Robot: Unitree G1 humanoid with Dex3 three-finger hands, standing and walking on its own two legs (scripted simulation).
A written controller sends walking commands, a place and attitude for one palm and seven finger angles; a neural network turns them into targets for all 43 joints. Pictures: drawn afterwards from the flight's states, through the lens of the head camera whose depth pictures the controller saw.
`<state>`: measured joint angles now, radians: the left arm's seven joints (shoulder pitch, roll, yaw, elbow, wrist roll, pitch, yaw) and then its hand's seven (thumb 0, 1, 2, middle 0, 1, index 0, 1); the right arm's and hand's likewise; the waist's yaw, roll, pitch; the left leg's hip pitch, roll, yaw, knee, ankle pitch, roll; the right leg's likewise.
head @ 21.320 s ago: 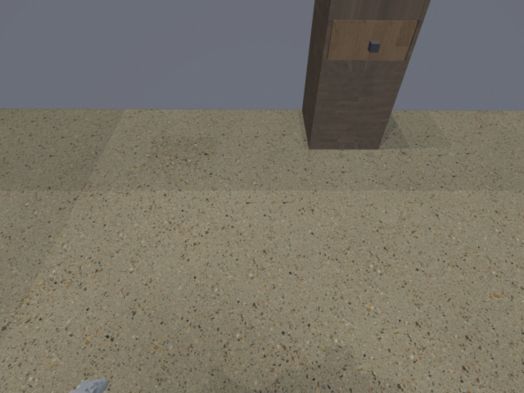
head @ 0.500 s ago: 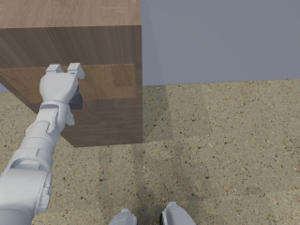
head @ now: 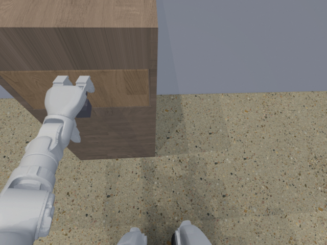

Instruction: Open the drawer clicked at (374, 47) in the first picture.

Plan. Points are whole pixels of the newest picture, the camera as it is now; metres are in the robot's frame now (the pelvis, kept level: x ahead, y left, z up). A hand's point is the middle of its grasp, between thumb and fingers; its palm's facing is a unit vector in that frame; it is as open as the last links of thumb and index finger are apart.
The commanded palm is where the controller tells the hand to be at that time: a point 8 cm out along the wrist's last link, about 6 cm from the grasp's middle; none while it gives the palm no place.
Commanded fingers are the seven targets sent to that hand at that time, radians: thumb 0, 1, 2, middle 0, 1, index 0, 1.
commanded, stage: lower the fingers behind the handle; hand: left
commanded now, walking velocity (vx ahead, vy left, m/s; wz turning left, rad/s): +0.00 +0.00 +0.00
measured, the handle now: (83, 102) +0.51 +0.23 -0.05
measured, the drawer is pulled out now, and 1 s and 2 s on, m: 0.00 0.00 0.00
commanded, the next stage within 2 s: lift the fingers back up to retry in 1.34 s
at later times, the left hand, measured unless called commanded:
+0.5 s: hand (70, 116) +0.46 +0.25 -0.04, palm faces -0.06 -0.01 -1.00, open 13.8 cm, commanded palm +0.44 +0.24 +0.02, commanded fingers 0.00 -0.50 0.30 -0.30 -1.20 -0.30 -1.20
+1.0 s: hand (69, 115) +0.46 +0.25 -0.04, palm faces -0.06 +0.00 -1.00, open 13.8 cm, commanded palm +0.44 +0.24 -0.01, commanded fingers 0.00 -0.50 0.30 -0.30 -1.20 -0.30 -1.20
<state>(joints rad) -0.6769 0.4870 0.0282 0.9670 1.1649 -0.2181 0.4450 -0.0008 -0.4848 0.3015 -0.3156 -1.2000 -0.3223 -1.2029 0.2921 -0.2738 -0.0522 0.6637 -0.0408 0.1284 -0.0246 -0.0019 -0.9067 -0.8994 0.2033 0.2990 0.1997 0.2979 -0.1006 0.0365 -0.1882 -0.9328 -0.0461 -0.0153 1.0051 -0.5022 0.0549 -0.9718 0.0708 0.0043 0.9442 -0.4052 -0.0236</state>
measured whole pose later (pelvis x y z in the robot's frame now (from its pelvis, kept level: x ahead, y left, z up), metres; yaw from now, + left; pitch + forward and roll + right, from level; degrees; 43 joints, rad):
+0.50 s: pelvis +0.00 +0.00 -0.01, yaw -1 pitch +27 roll -2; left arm -0.68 0.53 0.05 1.04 1.15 -0.16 0.45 0.00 -0.48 0.30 -0.31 -1.20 -0.32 -1.20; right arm 0.32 -0.27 -0.04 0.68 -0.04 0.13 -0.01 0.00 -0.91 -0.90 0.20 0.30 0.20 0.30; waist -0.11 0.05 -0.20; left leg -1.01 -0.03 0.00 1.08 -0.53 0.06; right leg -1.06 0.08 0.01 1.01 -0.42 -0.02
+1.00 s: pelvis -0.03 +0.00 -0.03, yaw +0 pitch +28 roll -3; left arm -0.83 0.55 -0.01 1.13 1.11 -0.10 0.42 0.00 -0.48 0.30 -0.31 -1.20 -0.29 -1.30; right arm 0.32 -0.26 -0.01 0.68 -0.03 0.10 -0.03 0.00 -0.91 -0.90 0.20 0.30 0.20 0.30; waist -0.12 0.05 -0.20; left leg -1.12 -0.04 -0.02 1.17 -0.53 0.05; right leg -1.16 0.07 -0.02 1.09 -0.42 -0.03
